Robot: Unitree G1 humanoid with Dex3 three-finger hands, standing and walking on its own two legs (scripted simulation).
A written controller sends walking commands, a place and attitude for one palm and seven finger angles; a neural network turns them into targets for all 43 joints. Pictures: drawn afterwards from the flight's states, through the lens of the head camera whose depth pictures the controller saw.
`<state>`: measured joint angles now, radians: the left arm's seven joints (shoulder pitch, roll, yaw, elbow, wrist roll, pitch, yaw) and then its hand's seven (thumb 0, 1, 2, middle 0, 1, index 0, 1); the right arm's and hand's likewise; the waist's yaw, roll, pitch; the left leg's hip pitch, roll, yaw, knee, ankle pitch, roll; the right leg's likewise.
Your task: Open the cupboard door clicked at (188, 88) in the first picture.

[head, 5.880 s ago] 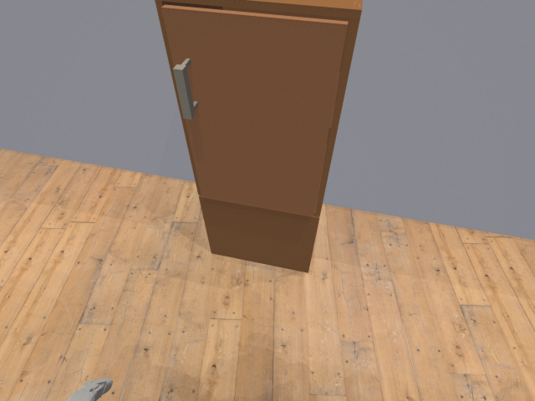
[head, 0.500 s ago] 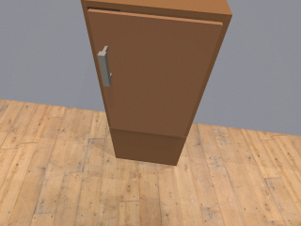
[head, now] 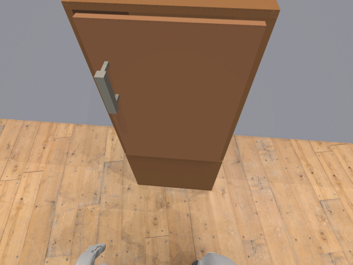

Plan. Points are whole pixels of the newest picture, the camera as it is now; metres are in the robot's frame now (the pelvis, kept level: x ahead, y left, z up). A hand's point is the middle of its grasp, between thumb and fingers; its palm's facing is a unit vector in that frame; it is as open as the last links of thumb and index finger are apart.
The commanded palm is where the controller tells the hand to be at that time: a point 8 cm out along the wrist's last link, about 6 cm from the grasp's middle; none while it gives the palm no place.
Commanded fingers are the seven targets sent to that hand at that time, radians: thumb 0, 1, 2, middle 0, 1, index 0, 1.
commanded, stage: come to a stop and stand still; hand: left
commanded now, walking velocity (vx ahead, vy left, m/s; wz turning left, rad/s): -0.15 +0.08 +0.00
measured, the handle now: (109, 88) +0.51 +0.20 +0.07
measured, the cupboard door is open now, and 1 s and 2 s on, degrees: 0 0 0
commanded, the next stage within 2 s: look again from close up in 1.72 s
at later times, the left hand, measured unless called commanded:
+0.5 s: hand out of the picture -0.02 +0.20 -0.18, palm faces +0.09 -0.97 -0.24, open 7.4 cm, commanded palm none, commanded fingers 0.00 0.90 0.90 -0.20 -0.30 -0.20 -0.30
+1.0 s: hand out of the picture -0.03 +0.11 -0.16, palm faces +0.06 -0.98 -0.16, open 7.4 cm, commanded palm none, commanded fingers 0.00 0.90 0.90 -0.20 -0.30 -0.20 -0.30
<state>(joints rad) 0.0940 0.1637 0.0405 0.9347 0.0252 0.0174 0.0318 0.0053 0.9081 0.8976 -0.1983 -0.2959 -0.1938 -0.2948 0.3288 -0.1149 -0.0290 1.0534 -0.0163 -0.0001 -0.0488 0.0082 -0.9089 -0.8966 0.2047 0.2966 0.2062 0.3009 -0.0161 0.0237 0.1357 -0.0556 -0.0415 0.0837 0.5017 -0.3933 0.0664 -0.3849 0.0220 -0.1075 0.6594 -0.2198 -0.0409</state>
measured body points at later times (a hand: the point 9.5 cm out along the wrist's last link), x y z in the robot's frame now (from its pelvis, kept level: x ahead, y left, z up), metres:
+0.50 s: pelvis -0.03 +0.00 +0.00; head -0.03 +0.01 +0.45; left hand -0.03 +0.25 -0.16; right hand +0.05 -0.22 -0.15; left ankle -0.05 +0.13 -0.74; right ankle +0.04 -0.08 -0.73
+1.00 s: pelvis -0.02 -0.05 +0.01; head -0.01 -0.06 +0.46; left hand -0.04 +0.16 -0.15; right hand -0.03 -0.26 -0.16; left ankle -0.02 +0.08 -0.71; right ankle -0.05 -0.11 -0.73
